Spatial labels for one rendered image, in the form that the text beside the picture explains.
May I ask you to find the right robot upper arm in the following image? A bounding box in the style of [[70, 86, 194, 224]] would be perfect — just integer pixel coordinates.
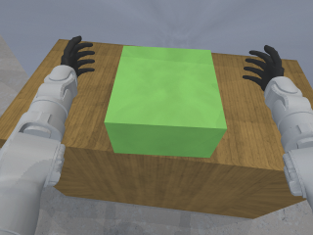
[[282, 147, 313, 214]]

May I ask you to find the left robot upper arm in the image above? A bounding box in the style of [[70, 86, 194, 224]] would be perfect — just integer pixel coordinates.
[[0, 132, 66, 235]]

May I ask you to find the robot right forearm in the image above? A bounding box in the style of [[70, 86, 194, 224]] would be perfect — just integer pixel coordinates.
[[263, 76, 313, 154]]

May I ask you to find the pedestal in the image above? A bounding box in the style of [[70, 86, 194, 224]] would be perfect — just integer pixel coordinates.
[[0, 39, 313, 219]]

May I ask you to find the left robot hand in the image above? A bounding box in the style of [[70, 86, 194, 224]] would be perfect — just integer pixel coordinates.
[[61, 35, 95, 78]]

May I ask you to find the right robot hand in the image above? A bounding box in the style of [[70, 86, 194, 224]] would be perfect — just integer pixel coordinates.
[[243, 45, 285, 91]]

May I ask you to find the carton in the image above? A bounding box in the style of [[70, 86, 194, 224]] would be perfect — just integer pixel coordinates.
[[104, 45, 228, 158]]

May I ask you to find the robot left forearm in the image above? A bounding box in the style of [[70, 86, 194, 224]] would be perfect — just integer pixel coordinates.
[[0, 65, 78, 169]]

